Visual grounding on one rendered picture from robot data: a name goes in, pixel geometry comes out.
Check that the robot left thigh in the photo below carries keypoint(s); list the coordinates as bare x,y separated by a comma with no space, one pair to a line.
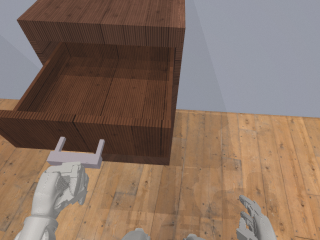
136,235

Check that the handle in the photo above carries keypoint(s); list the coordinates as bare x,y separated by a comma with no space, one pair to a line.
88,160

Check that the drawer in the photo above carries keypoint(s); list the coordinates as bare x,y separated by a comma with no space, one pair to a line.
85,92

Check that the right robot hand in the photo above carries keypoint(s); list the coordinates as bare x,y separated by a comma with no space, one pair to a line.
259,227

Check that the left robot forearm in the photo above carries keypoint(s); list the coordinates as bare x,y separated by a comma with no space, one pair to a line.
38,227

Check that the cabinet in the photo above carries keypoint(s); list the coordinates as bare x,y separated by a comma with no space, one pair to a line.
154,23

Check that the left robot hand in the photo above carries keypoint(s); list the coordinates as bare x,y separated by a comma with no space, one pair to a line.
69,179

